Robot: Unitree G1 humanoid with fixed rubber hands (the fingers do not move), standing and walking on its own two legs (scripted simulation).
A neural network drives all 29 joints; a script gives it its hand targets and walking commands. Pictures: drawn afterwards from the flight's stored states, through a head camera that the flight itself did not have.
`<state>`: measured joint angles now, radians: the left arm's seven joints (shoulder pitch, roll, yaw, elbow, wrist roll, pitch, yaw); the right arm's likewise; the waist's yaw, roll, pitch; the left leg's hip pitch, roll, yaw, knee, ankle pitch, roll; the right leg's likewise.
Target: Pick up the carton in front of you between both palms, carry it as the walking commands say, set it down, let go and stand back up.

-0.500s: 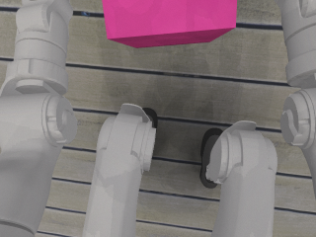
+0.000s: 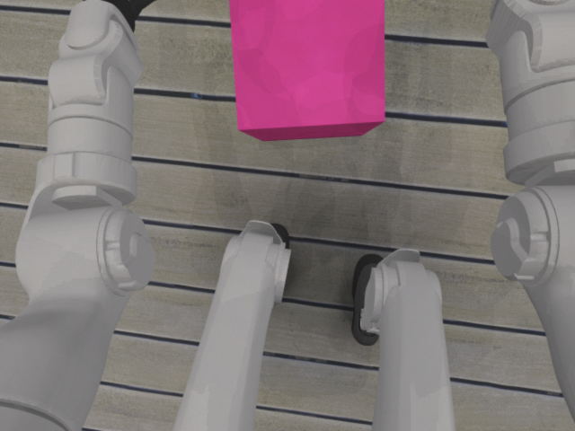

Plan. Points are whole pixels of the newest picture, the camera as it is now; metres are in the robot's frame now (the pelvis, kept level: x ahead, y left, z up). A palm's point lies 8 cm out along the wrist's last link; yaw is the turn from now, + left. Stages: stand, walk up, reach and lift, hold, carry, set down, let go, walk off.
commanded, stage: set down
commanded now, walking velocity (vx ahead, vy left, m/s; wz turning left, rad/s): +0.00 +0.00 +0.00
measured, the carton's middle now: (308, 74) +0.54 +0.09 -0.37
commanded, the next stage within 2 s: let go in 0.38 s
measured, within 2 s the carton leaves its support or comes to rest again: neither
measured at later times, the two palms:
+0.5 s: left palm out of the picture +0.50 +0.28 +0.04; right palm out of the picture +0.59 -0.10 +0.04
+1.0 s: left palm out of the picture +0.35 +0.27 +0.15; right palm out of the picture +0.42 -0.16 +0.14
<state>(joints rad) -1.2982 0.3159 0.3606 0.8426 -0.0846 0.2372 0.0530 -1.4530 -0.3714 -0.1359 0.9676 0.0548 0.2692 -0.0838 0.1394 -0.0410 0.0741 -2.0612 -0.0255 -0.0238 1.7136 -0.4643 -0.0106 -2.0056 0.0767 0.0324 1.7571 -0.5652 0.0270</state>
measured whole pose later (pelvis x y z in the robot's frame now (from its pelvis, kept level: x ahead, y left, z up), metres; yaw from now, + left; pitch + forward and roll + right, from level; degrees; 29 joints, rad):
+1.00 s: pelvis +0.08 +0.02 +0.24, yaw +1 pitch +26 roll -1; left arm -0.25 0.21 0.16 0.56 0.01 0.05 -0.11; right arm -0.36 -0.13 -0.17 0.61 -0.10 0.07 -0.06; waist 0.08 0.00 -0.04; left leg -0.92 -0.03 -0.02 0.70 -0.24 0.02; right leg -0.86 0.03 0.07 0.71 -0.30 0.03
